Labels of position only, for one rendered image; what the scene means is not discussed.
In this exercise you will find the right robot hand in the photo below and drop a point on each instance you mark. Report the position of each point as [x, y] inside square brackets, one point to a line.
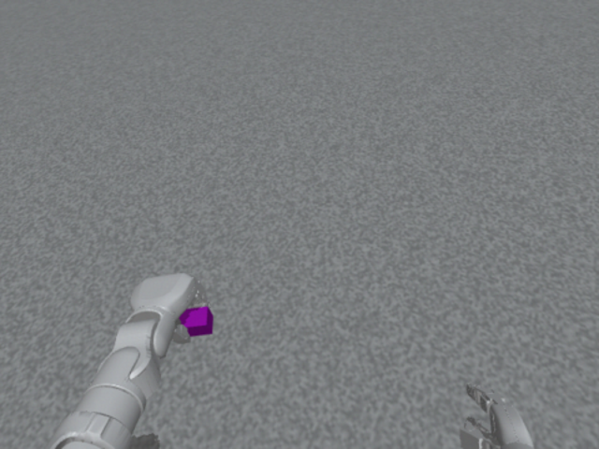
[505, 426]

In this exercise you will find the small box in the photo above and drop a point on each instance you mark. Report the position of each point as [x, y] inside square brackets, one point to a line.
[198, 321]

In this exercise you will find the left robot hand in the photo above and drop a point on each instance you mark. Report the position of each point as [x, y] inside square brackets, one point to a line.
[173, 293]

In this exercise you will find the left robot arm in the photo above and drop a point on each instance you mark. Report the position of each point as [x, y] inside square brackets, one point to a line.
[114, 401]

